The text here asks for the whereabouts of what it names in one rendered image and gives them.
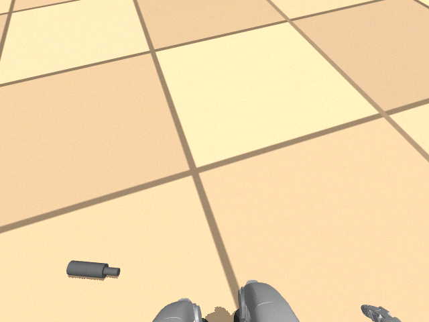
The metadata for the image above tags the right robot hand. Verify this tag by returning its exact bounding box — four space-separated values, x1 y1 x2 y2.
361 305 401 322

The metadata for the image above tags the bottle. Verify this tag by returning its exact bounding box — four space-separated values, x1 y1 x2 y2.
66 260 120 278

